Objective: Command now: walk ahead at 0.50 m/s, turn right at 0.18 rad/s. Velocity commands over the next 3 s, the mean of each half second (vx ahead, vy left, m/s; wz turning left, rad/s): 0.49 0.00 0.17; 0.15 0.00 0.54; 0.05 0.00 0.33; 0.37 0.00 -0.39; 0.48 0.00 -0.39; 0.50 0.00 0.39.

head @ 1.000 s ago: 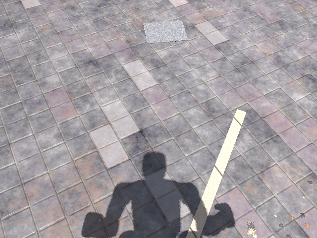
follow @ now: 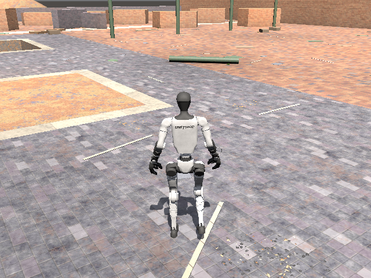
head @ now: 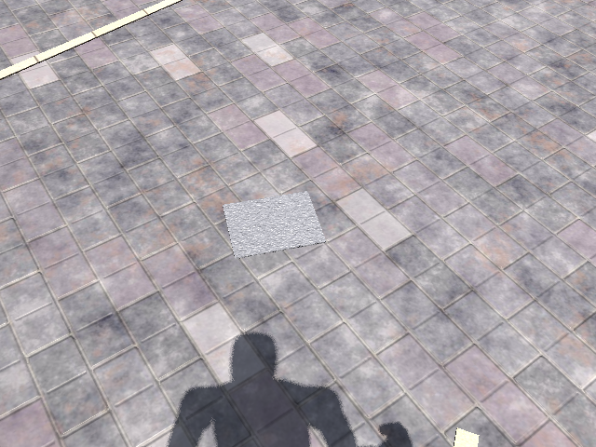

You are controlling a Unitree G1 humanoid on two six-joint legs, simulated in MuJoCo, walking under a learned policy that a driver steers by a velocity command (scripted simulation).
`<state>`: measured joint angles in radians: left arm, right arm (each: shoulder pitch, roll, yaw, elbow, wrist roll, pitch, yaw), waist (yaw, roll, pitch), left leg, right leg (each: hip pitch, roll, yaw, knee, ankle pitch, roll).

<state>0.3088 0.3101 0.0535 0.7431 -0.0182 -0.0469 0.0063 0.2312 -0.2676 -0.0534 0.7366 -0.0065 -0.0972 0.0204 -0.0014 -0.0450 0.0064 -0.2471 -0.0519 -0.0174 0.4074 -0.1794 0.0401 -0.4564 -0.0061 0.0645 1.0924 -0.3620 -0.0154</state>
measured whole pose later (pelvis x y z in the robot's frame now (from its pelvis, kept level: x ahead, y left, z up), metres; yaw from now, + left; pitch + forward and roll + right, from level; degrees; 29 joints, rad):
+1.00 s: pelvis +0.39 +0.01 -0.01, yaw +25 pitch +2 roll -2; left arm 0.08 0.31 0.06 0.75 0.01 0.00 0.03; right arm 0.18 -0.31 -0.07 0.61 0.00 0.02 -0.01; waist -0.02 -0.02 0.08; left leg -0.41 -0.09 -0.09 0.46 -0.09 0.07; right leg -0.55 -0.01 0.08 0.98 -0.39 0.07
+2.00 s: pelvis +0.62 +0.01 -0.03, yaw +18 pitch +2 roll +1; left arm 0.10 0.32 0.06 0.63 -0.03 -0.03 -0.04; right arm 0.36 -0.31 -0.07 0.80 0.01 -0.06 -0.01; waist -0.05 0.00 0.07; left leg -0.12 0.09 0.03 0.95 -0.50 -0.05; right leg -0.53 0.03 -0.04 0.71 -0.20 -0.09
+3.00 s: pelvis +1.19 +0.14 -0.02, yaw +22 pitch +2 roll -1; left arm 0.05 0.27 0.04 0.63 0.01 -0.11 -0.01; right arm 0.41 -0.31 -0.06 0.78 0.03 -0.03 -0.02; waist -0.08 0.02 0.02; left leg -0.20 -0.08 -0.20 0.87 -0.50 0.03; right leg -0.43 0.04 0.03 0.53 -0.14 -0.02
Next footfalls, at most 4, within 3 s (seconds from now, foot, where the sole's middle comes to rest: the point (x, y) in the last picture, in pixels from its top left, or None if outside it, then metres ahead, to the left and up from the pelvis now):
0.32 right None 0.33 -0.15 -0.78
0.76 left None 0.48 0.13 -0.78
1.22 right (338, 429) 0.55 -0.09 -0.78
1.54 left None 0.38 0.11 -0.78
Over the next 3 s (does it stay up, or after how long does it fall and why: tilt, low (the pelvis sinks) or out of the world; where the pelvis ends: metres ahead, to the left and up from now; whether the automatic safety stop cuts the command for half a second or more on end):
stays up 1.19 0.14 -0.02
